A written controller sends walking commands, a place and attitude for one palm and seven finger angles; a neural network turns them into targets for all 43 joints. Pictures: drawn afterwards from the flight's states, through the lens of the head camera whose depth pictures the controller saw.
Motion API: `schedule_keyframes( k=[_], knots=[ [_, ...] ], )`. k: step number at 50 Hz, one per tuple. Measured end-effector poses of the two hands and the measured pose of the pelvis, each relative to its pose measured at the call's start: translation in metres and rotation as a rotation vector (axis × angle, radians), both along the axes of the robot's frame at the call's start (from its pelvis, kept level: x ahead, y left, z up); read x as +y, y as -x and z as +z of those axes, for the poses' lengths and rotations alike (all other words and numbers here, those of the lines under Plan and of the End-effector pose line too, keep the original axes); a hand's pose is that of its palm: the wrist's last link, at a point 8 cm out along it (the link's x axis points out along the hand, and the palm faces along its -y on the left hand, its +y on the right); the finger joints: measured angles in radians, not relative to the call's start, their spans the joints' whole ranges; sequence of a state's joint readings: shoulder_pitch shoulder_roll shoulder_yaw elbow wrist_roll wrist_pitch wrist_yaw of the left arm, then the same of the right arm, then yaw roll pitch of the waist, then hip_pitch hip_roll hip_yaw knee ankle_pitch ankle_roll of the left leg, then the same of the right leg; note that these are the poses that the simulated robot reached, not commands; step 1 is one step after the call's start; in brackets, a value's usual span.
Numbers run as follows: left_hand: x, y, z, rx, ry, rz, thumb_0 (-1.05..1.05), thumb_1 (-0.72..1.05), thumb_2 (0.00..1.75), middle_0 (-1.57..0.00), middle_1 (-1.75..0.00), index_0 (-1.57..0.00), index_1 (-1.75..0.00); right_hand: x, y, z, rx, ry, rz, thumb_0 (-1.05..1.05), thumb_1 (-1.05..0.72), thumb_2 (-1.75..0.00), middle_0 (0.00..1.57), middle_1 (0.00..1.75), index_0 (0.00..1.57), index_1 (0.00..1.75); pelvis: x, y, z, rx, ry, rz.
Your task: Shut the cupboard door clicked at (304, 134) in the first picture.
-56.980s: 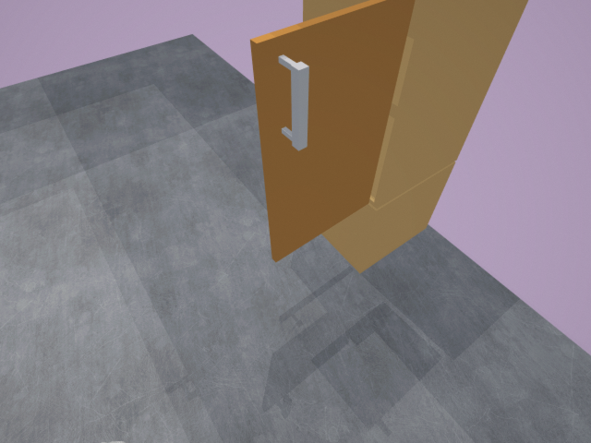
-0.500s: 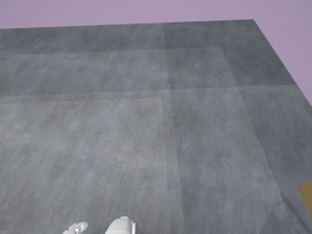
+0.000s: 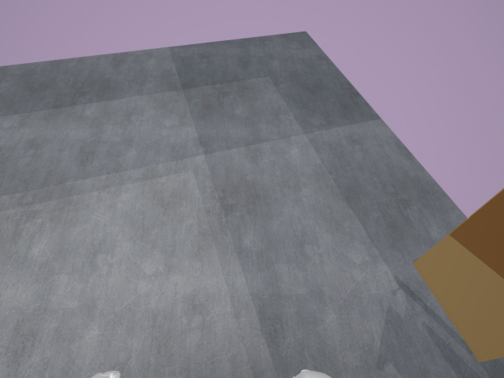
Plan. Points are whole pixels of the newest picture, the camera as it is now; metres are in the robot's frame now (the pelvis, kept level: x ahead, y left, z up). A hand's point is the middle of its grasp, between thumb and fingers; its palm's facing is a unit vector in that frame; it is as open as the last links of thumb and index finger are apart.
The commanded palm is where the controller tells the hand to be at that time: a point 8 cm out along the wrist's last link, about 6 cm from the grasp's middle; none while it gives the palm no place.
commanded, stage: turn to face it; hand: left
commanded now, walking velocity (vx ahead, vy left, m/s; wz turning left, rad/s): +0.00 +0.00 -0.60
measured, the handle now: out of the picture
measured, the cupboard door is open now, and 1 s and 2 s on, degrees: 19 19 19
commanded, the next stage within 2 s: take the last steps up to it in 1.38 s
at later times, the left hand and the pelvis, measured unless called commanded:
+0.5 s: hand (171, 373) +0.15 +0.15 -0.17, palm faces -0.22 -0.95 -0.21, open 7.4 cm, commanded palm none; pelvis +0.03 -0.02 +0.00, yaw -16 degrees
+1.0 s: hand (216, 307) +0.26 +0.08 -0.16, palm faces -0.55 -0.79 -0.26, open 7.4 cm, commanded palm none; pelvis +0.05 -0.03 -0.02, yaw -35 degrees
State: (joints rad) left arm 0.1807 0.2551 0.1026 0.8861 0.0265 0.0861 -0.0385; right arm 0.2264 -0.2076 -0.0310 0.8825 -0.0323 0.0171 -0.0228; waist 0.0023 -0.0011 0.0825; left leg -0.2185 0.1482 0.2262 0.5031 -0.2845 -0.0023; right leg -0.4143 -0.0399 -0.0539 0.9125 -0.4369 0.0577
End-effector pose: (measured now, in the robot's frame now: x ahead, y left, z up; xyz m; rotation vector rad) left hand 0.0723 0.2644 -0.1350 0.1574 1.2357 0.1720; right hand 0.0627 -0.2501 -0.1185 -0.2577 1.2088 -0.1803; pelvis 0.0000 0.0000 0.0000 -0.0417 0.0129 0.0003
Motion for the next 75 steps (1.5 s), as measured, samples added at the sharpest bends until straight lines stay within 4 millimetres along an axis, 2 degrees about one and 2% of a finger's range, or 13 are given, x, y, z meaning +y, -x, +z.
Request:
schedule_keyframes(
  k=[6, 10, 20, 27, 31, 36, 41, 45, 50, 54, 64, 71, 75],
  knots=[
    [-0.036, -0.052, 0.003, -0.084, -0.05, -0.134, 0.0, 0.9, 0.9, -0.2, -0.3, -0.2, -0.29, -0.039, 0.045, -0.034, 0.063, -0.036, -0.139, 0.01, -0.91, -0.9, 0.21, 0.3, 0.2, 0.3, -0.026, -0.007, -0.019, -0.007, -0.04, -0.08],
    [-0.057, -0.063, 0.012, -0.098, -0.066, -0.178, 0.0, 0.9, 0.9, -0.2, -0.3, -0.2, -0.3, -0.055, 0.057, -0.039, 0.108, -0.043, -0.198, 0.01, -0.91, -0.9, 0.2, 0.3, 0.2, 0.3, -0.033, -0.008, -0.015, -0.006, -0.043, -0.119],
    [-0.077, -0.071, 0.01, -0.023, -0.026, -0.252, 0.0, 0.9, 0.9, -0.21, -0.3, -0.2, -0.3, -0.054, 0.031, -0.015, 0.012, -0.046, -0.258, 0.01, -0.91, -0.9, 0.2, 0.3, 0.2, 0.3, -0.037, -0.021, -0.001, 0.014, -0.057, -0.221],
    [-0.059, -0.083, -0.012, 0.032, 0.006, -0.286, 0.0, 0.9, 0.9, -0.21, -0.3, -0.21, -0.3, -0.036, 0.002, -0.005, -0.074, -0.005, -0.294, 0.01, -0.91, -0.9, 0.2, 0.3, 0.2, 0.3, -0.015, -0.037, -0.008, 0.018, -0.039, -0.306],
    [-0.045, -0.102, -0.023, 0.058, 0.012, -0.323, 0.0, 0.9, 0.9, -0.21, -0.3, -0.2, -0.3, -0.021, 0.002, 0.001, -0.098, 0.027, -0.31, 0.01, -0.91, -0.9, 0.2, 0.3, 0.2, 0.3, -0.002, -0.044, -0.011, 0.01, -0.027, -0.366],
    [-0.042, -0.131, -0.013, 0.053, 0.01, -0.393, 0.01, 0.9, 0.9, -0.2, -0.3, -0.2, -0.3, -0.006, 0.025, 0.01, -0.062, 0.03, -0.369, 0.01, -0.91, -0.9, 0.21, 0.3, 0.2, 0.3, 0.003, -0.05, -0.001, 0.01, -0.003, -0.428],
    [-0.056, -0.161, -0.003, 0.029, -0.002, -0.468, 0.0, 0.91, 0.9, -0.2, -0.3, -0.2, -0.29, 0.001, 0.06, 0.006, -0.013, 0.01, -0.469, 0.01, -0.91, -0.9, 0.21, 0.3, 0.2, 0.3, 0.0, -0.054, 0.003, 0.011, 0.001, -0.493],
    [-0.085, -0.184, 0.001, 0.0, -0.012, -0.553, 0.01, 0.91, 0.9, -0.2, -0.3, -0.2, -0.29, 0.003, 0.097, -0.004, 0.028, -0.017, -0.564, 0.01, -0.91, -0.9, 0.21, 0.3, 0.2, 0.3, -0.009, -0.053, 0.0, 0.005, -0.004, -0.546],
    [-0.136, -0.208, 0.004, -0.086, -0.028, -0.668, 0.0, 0.91, 0.9, -0.2, -0.3, -0.2, -0.29, -0.004, 0.145, -0.031, 0.076, -0.066, -0.676, 0.01, -0.91, -0.9, 0.21, 0.3, 0.2, 0.3, -0.031, -0.048, -0.016, -0.008, -0.037, -0.606],
    [-0.165, -0.209, 0.012, -0.122, -0.038, -0.716, 0.0, 0.9, 0.9, -0.2, -0.3, -0.2, -0.3, -0.012, 0.166, -0.041, 0.123, -0.085, -0.734, 0.01, -0.91, -0.9, 0.2, 0.3, 0.2, 0.3, -0.039, -0.044, -0.015, -0.01, -0.037, -0.64],
    [-0.182, -0.191, 0.007, -0.037, -0.007, -0.752, 0.0, 0.9, 0.9, -0.21, -0.3, -0.2, -0.3, -0.025, 0.139, -0.02, 0.03, -0.073, -0.77, 0.01, -0.91, -0.9, 0.2, 0.3, 0.19, 0.3, -0.05, -0.052, -0.001, -0.009, -0.046, -0.705],
    [-0.165, -0.194, -0.017, 0.034, 0.027, -0.735, 0.0, 0.9, 0.9, -0.21, -0.3, -0.21, -0.3, -0.023, 0.102, -0.011, -0.023, -0.017, -0.773, 0.01, -0.91, -0.9, 0.2, 0.3, 0.2, 0.3, -0.041, -0.077, -0.008, -0.009, -0.017, -0.748],
    [-0.151, -0.205, -0.03, 0.08, 0.024, -0.735, 0.0, 0.9, 0.9, -0.21, -0.3, -0.2, -0.3, -0.01, 0.088, -0.006, -0.041, 0.014, -0.77, 0.01, -0.91, -0.9, 0.2, 0.3, 0.2, 0.3, -0.033, -0.089, -0.012, -0.018, -0.012, -0.783]
  ],
)
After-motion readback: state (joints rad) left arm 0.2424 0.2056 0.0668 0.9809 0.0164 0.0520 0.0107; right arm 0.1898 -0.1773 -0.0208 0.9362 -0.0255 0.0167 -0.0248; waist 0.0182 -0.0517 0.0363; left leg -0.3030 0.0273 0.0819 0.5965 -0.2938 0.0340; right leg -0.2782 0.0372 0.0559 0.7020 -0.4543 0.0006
